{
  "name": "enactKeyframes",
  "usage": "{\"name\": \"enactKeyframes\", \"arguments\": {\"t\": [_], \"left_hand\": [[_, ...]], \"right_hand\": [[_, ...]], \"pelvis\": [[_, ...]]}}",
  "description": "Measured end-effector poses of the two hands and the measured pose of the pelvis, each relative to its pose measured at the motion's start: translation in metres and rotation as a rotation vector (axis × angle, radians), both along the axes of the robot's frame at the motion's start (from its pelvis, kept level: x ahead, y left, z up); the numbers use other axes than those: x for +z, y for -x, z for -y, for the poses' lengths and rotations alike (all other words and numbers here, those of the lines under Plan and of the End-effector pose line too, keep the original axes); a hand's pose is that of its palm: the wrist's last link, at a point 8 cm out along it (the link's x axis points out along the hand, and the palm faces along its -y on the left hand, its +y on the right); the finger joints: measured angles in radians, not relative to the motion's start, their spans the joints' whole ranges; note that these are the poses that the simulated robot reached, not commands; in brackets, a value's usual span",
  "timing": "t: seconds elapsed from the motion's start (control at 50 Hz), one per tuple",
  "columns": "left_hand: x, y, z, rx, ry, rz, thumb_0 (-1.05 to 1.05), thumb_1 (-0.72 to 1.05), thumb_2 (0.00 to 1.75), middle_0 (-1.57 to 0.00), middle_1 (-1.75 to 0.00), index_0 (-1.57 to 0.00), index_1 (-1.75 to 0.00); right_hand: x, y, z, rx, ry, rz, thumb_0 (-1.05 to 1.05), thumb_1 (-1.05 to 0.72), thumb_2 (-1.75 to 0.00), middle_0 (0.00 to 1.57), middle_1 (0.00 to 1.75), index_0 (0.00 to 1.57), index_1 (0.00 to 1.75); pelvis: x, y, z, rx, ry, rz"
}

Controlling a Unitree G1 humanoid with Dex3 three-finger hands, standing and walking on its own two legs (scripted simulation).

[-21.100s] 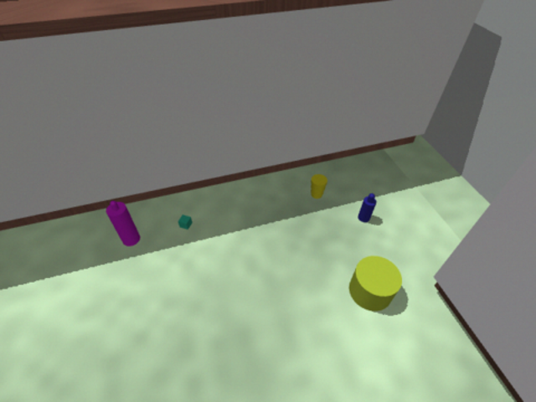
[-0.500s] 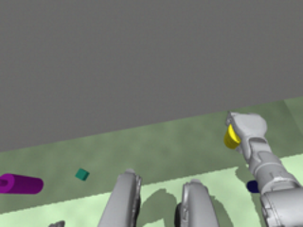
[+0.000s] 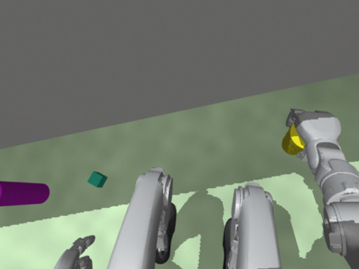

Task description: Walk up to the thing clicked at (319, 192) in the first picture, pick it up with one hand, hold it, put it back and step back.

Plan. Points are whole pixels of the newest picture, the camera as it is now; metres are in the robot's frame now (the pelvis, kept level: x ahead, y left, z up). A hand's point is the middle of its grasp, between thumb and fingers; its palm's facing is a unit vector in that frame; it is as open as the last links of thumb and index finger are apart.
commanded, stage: crouch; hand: right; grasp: from above
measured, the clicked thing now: (299, 140) +0.44 -0.24 -0.22
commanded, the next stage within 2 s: lower in 0.64 s
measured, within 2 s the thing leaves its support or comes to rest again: rests again in 1.60 s
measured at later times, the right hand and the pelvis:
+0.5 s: hand (295, 143) +0.44 -0.24 -0.24, palm faces -0.46 +0.02 -0.89, open 9.8 cm; pelvis -0.01 +0.00 -0.07, yaw +1 degrees
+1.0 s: hand (289, 145) +0.44 -0.24 -0.29, palm faces -0.49 +0.03 -0.87, open 9.8 cm; pelvis -0.02 +0.00 -0.10, yaw +2 degrees
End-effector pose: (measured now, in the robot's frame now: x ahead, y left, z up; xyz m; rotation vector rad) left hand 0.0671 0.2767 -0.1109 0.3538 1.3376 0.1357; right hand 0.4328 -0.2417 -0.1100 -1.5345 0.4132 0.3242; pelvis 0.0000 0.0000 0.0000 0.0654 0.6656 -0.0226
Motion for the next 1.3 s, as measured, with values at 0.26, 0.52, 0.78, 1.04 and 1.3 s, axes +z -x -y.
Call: {"name": "enactKeyframes", "arguments": {"t": [0.26, 0.52, 0.78, 1.04, 1.3], "left_hand": [[-0.032, 0.016, -0.004, 0.0, -0.007, -0.037, 0.0, 0.91, 0.91, -0.2, -0.3, -0.2, -0.3], [-0.062, 0.046, 0.007, 0.026, 0.016, -0.084, 0.0, 0.91, 0.9, -0.2, -0.3, -0.2, -0.3], [-0.075, 0.057, 0.005, 0.015, 0.014, -0.105, 0.0, 0.92, 0.9, -0.2, -0.3, -0.2, -0.3], [-0.087, 0.055, -0.001, -0.028, -0.007, -0.119, 0.0, 0.92, 0.91, -0.2, -0.3, -0.2, -0.3], [-0.105, 0.057, 0.007, -0.052, 0.021, -0.132, 0.0, 0.92, 0.9, -0.2, -0.3, -0.2, -0.3]], "right_hand": [[-0.041, -0.009, 0.002, 0.004, -0.011, -0.003, 0.01, 0.06, -0.74, 0.56, 0.94, 0.6, 0.89], [-0.072, -0.012, 0.001, 0.011, -0.006, -0.006, 0.01, 0.06, -0.74, 0.56, 0.94, 0.6, 0.89], [-0.089, -0.018, 0.003, 0.002, -0.004, -0.013, 0.01, 0.06, -0.74, 0.57, 0.94, 0.6, 0.89], [-0.125, -0.016, 0.002, 0.02, -0.03, -0.036, 0.01, 0.08, -0.75, 0.58, 0.92, 0.62, 0.88], [-0.153, -0.021, 0.002, 0.013, -0.011, -0.008, 0.01, 0.07, -0.74, 0.58, 0.92, 0.61, 0.88]], "pelvis": [[-0.039, 0.007, 0.0, 0.012, -0.014, 0.016], [-0.07, 0.014, 0.003, 0.014, -0.017, 0.03], [-0.088, 0.016, 0.003, 0.013, -0.022, 0.038], [-0.109, 0.016, 0.002, 0.016, -0.034, 0.055], [-0.128, 0.012, 0.003, 0.024, -0.046, 0.064]]}}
